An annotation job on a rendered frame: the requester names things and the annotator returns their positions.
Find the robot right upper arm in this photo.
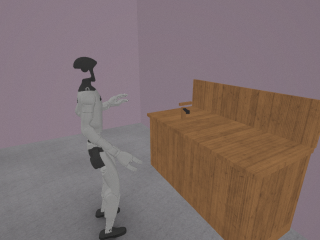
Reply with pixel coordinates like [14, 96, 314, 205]
[80, 91, 96, 137]

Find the tap lever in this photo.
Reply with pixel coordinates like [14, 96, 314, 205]
[183, 108, 190, 114]

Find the counter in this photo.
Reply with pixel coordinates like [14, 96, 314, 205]
[147, 79, 320, 240]

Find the left robot hand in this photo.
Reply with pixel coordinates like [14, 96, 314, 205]
[108, 93, 129, 107]

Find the robot torso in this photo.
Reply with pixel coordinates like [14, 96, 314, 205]
[77, 87, 104, 157]

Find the robot left forearm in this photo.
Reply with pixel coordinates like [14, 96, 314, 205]
[102, 101, 110, 111]

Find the robot left upper arm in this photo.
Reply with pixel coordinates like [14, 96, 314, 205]
[75, 103, 81, 117]

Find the left robot shin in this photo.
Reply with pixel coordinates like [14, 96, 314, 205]
[101, 183, 110, 212]

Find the right robot hand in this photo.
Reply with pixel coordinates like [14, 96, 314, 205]
[116, 151, 143, 172]

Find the robot right forearm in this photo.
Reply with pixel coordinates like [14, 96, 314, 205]
[83, 127, 121, 158]

